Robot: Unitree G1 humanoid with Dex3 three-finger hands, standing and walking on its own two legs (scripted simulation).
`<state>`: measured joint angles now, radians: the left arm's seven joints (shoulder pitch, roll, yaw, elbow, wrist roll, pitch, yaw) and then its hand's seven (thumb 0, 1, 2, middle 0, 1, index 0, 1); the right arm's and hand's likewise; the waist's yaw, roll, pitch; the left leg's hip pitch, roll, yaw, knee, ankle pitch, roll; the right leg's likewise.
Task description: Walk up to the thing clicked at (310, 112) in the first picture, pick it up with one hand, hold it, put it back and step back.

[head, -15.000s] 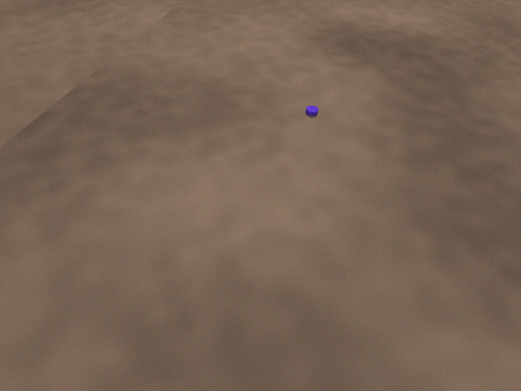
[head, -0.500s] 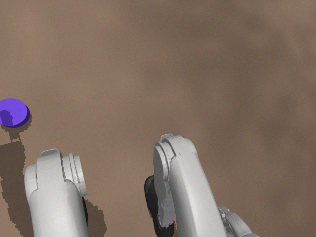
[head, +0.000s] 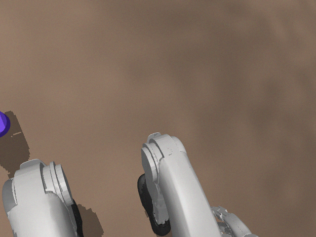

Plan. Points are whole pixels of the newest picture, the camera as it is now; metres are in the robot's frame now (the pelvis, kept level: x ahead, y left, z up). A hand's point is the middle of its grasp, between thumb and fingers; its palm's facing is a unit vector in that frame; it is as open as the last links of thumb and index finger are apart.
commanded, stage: approach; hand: left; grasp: from above
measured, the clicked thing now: out of the picture +0.44 +0.34 -0.29
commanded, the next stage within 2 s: close in in 0.12 s
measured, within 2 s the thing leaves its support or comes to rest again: neither
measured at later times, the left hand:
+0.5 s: hand out of the picture +0.40 +0.33 -0.21, palm faces -0.46 -0.13 -0.88, open 14.0 cm
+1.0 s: hand out of the picture +0.43 +0.33 -0.25, palm faces -0.44 -0.17 -0.88, open 14.2 cm
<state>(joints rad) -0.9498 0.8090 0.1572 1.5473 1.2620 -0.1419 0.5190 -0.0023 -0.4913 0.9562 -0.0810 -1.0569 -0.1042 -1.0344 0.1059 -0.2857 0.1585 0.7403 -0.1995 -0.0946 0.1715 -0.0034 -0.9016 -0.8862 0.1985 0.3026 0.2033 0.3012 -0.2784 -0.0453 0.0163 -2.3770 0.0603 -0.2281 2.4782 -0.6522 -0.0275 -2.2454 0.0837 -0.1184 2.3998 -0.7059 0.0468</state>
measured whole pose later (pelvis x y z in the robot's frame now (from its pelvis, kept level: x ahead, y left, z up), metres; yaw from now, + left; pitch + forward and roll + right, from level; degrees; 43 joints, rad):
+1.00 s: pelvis +0.00 +0.01 -0.01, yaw -3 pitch +26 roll -12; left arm -0.94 0.95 0.18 1.71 1.24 -0.22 0.62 0.00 -0.51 0.94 -0.07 -1.01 -0.08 -1.00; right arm 0.06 -0.30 0.27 0.73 -0.29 -0.22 0.23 0.00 -0.90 -0.89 0.20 0.30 0.20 0.30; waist -0.33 -0.14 0.14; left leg -2.36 0.06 -0.29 2.57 -0.70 -0.03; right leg -2.21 0.11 -0.16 2.44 -0.73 0.06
